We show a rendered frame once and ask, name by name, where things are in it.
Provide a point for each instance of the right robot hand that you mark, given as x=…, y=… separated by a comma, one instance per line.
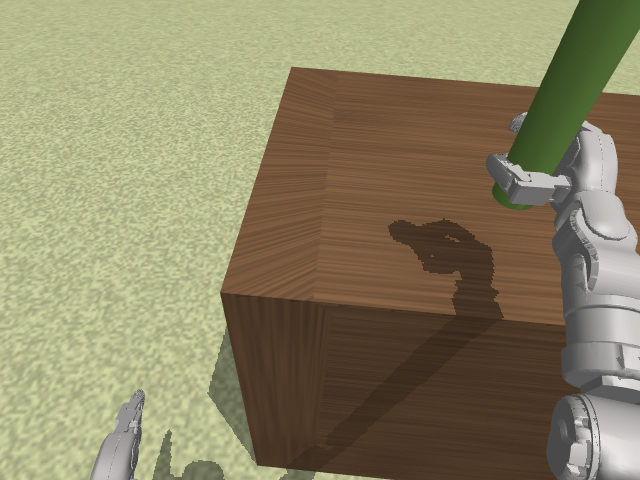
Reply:
x=590, y=163

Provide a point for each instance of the can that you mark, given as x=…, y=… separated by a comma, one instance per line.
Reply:
x=596, y=39

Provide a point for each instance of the left robot hand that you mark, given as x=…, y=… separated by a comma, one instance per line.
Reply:
x=118, y=454

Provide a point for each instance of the right robot arm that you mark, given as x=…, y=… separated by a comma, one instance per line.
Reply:
x=595, y=434

